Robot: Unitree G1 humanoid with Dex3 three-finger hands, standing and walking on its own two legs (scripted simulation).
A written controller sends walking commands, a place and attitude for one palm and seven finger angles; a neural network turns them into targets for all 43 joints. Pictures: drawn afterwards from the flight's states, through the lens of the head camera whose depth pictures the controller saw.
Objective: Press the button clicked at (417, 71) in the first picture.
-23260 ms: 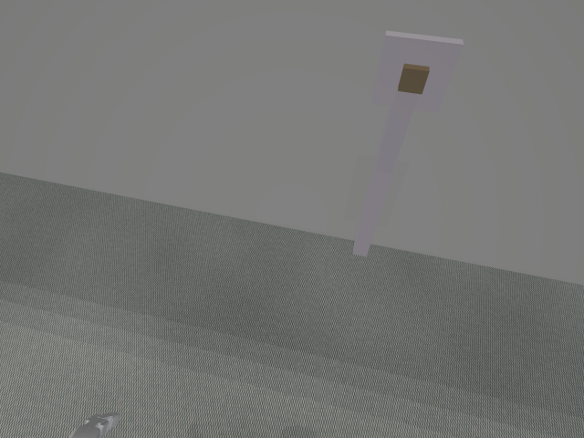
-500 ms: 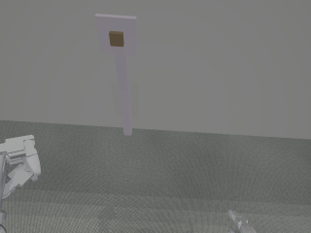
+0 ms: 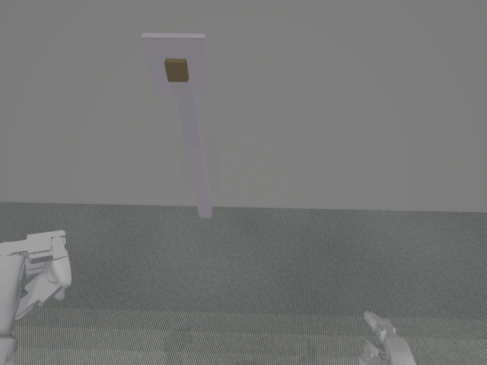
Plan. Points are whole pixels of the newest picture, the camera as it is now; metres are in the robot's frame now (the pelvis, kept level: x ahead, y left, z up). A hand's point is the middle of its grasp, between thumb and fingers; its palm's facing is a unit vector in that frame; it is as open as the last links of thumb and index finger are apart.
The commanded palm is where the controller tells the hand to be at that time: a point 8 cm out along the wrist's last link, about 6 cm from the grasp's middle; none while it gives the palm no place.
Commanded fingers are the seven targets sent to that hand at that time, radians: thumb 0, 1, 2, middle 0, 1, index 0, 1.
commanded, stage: let the arm hang, fingers relaxed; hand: left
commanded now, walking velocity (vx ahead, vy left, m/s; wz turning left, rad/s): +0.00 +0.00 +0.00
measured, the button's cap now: (177, 69) +0.88 +0.27 +0.05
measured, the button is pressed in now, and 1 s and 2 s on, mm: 0 0 0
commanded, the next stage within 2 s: stand and wait in 1.06 s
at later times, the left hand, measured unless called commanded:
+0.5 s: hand out of the picture -0.08 +0.22 -0.17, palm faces +0.04 -0.97 -0.24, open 5.1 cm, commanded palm none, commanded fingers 0.00 0.90 0.90 -0.27 -0.38 -0.27 -0.38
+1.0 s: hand out of the picture -0.04 +0.17 -0.17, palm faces +0.03 -0.99 -0.15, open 7.4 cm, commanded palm none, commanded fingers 0.00 0.90 0.90 -0.20 -0.30 -0.20 -0.30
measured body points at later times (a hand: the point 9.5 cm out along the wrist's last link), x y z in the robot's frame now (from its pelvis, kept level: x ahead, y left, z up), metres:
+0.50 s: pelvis -0.03 +0.02 +0.00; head -0.02 +0.02 +0.45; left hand -0.08 +0.27 -0.15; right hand -0.03 -0.22 -0.15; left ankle +0.03 +0.11 -0.74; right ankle -0.04 -0.09 -0.74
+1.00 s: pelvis -0.03 +0.02 +0.01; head -0.02 +0.02 +0.46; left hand -0.04 +0.23 -0.16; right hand -0.05 -0.19 -0.16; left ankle +0.03 +0.11 -0.74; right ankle -0.04 -0.09 -0.74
